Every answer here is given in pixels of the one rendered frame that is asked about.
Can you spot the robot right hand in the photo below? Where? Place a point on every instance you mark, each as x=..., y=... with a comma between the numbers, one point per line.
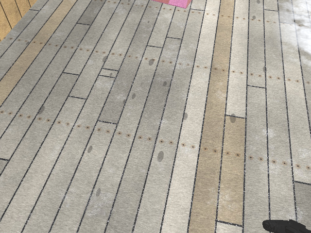
x=284, y=226

